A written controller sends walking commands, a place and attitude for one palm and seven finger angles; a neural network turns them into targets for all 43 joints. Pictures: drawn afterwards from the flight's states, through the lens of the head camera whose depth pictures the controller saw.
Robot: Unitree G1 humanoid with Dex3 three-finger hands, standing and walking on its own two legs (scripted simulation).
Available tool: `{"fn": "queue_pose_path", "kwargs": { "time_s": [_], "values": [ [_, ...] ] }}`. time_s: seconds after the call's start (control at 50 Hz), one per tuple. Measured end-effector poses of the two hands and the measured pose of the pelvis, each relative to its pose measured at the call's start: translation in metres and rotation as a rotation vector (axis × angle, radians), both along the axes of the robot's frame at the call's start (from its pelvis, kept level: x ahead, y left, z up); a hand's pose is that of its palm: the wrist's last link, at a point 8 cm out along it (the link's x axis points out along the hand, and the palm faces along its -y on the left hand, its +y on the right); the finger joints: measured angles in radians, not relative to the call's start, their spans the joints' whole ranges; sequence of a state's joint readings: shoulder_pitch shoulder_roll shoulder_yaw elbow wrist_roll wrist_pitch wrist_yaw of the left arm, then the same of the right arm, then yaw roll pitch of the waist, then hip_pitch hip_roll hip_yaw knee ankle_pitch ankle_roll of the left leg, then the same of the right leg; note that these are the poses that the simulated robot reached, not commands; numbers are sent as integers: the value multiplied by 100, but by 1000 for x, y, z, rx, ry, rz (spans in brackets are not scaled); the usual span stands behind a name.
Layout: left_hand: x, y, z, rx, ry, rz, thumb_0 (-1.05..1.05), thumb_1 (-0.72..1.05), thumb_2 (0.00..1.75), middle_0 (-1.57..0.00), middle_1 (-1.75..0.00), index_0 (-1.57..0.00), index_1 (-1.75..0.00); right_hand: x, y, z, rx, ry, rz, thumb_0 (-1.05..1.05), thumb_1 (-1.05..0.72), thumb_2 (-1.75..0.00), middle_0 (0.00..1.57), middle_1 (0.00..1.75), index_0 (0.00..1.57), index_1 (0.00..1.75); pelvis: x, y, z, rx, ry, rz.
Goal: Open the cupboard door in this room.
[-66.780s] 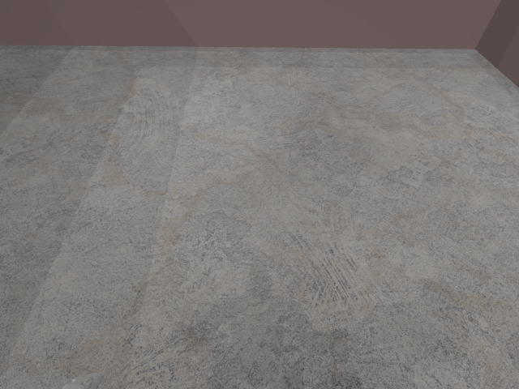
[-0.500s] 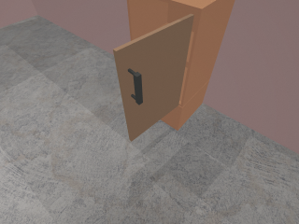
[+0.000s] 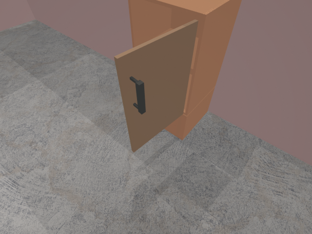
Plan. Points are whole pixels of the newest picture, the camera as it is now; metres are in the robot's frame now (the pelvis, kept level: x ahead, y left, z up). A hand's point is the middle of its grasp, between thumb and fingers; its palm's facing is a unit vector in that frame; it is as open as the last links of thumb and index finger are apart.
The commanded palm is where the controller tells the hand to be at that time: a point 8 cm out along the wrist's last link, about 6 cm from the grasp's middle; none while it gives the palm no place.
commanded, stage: look to check the result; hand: left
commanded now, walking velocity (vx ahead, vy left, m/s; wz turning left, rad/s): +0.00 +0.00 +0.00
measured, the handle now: (137, 95) +0.60 +0.10 -0.03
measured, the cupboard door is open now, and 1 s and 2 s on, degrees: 83 83 83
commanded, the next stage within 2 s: stand and wait in 0.54 s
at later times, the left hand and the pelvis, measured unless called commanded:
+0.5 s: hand out of the picture +0.02 +0.17 -0.17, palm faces +0.02 -0.98 -0.21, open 7.4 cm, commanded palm none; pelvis +0.01 -0.01 +0.00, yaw +0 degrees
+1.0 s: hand out of the picture +0.04 +0.17 -0.17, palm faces +0.02 -0.97 -0.24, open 7.4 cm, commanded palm none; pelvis +0.02 -0.02 +0.00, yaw +0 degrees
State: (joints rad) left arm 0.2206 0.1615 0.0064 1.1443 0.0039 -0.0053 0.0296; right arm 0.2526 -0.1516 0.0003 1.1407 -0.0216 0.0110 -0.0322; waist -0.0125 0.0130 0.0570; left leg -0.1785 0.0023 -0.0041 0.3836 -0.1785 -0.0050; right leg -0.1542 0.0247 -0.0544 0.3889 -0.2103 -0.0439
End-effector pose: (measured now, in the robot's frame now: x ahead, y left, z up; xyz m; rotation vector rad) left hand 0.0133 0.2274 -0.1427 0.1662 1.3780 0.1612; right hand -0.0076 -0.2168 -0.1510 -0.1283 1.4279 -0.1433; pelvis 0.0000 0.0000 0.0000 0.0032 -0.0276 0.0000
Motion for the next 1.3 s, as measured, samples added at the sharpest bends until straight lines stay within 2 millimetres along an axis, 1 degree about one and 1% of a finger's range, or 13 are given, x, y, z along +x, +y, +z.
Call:
{"fn": "queue_pose_path", "kwargs": {
  "time_s": [0.14, 0.26, 0.52, 0.74, 0.88, 1.08, 1.3],
  "values": [
    [-12, -3, 0, 0, 41, 12, 1, 91, 89, -20, -30, -20, -30, -1, -3, 0, -1, 19, 0, 0, -91, -89, 20, 30, 20, 30, 3, -2, 0, 0, 1, -1],
    [-13, -6, 0, 0, 51, 16, 1, 91, 89, -20, -30, -20, -30, 4, -6, 0, -4, 16, 2, 0, -91, -89, 20, 30, 20, 30, 6, -5, 0, 0, 1, -1],
    [4, -11, 1, 3, 17, 8, 1, 91, 89, -20, -30, -20, -30, 18, -14, 0, -7, -9, 7, 0, -91, -89, 20, 30, 20, 30, 11, -11, 0, 2, 2, -1],
    [18, -11, 3, 16, -16, 0, 1, 91, 89, -20, -30, -20, -30, 23, -22, 0, -15, -18, 8, 0, -91, -89, 20, 30, 20, 30, 15, -15, 1, 3, 0, -1],
    [21, -9, 5, 25, -20, -3, 1, 91, 89, -20, -30, -20, -30, 24, -28, 1, -22, -18, 7, 0, -91, -89, 20, 30, 20, 30, 16, -18, 1, 3, -1, -2],
    [19, -7, 5, 33, -11, -2, 1, 91, 89, -20, -30, -20, -30, 24, -36, 2, -36, -11, 11, 0, -91, -89, 20, 30, 20, 30, 17, -20, 1, 1, -1, -1],
    [21, -6, 6, 35, -13, -7, 1, 91, 89, -20, -30, -20, -30, 29, -40, 4, -44, -22, 15, 0, -91, -89, 20, 30, 20, 30, 17, -20, 1, 2, -2, -3]
  ]
}}
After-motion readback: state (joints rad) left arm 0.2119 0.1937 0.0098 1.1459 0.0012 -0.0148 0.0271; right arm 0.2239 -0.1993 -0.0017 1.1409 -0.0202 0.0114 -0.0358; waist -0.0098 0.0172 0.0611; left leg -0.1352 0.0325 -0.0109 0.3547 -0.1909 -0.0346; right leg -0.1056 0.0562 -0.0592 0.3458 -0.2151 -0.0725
